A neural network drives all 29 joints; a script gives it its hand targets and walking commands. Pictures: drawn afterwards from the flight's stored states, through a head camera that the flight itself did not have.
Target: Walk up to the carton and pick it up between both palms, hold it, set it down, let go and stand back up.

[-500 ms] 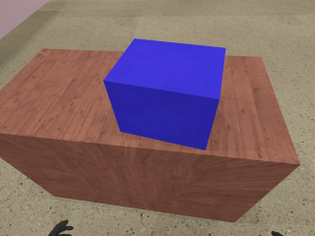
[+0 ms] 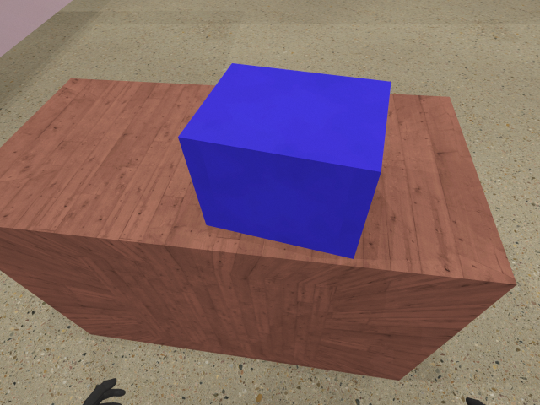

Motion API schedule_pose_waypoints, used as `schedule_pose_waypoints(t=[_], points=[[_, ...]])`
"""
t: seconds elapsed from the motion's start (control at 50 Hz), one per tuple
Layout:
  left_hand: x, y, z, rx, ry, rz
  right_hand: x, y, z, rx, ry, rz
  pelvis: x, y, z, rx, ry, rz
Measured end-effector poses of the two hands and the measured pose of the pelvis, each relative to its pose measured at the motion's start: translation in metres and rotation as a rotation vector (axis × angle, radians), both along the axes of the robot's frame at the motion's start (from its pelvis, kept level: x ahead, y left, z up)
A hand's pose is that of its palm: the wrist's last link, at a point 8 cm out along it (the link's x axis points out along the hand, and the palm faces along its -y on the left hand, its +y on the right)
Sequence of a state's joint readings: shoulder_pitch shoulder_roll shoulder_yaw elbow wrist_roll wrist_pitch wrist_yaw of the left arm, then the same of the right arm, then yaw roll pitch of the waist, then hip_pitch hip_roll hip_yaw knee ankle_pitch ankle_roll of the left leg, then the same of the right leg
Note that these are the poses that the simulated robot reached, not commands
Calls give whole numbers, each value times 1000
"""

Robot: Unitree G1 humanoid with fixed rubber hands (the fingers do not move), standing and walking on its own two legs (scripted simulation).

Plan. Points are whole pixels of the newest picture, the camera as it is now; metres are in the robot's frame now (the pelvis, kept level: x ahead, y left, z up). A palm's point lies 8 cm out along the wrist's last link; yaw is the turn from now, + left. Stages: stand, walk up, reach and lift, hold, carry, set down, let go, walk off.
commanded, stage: stand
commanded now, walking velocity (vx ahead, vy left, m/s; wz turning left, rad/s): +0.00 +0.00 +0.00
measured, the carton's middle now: (291, 159) +0.50 -0.01 +0.06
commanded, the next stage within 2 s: none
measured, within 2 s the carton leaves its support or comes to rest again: neither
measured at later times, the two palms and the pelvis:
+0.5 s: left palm out of the picture +0.10 +0.30 -0.10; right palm out of the picture +0.08 -0.30 -0.12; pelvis +0.00 +0.00 +0.00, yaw +0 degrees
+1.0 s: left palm out of the picture +0.10 +0.31 -0.10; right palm out of the picture +0.08 -0.30 -0.11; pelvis +0.00 +0.00 +0.00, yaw +0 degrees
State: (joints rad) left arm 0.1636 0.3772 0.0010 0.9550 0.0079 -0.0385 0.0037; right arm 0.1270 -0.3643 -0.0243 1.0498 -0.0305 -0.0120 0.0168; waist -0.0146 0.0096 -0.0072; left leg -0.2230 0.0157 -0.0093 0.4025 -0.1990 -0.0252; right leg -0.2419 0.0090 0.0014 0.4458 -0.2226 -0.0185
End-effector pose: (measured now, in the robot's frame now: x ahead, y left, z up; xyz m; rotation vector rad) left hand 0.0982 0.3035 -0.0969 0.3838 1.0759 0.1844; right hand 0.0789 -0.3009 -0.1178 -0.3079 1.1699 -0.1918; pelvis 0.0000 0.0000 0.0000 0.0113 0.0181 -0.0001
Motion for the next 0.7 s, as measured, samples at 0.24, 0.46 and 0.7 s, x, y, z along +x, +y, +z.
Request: schedule_pose_waypoints(t=[0.24, 0.46, 0.7], points=[[0, -1, -1, -6, -4, -1, 0, -1, 2, -3, -3, 0, -1, 0, 0, 0, -1, 0], [0, 0, -1, -6, -3, -1, -1, -1, 2, -10, -2, -2, -1, 1, 0, -1, -1, 0], [2, -1, -1, -11, -8, -3, 1, -1, 3, -15, -8, -4, 0, 1, 0, -1, -1, 0]])
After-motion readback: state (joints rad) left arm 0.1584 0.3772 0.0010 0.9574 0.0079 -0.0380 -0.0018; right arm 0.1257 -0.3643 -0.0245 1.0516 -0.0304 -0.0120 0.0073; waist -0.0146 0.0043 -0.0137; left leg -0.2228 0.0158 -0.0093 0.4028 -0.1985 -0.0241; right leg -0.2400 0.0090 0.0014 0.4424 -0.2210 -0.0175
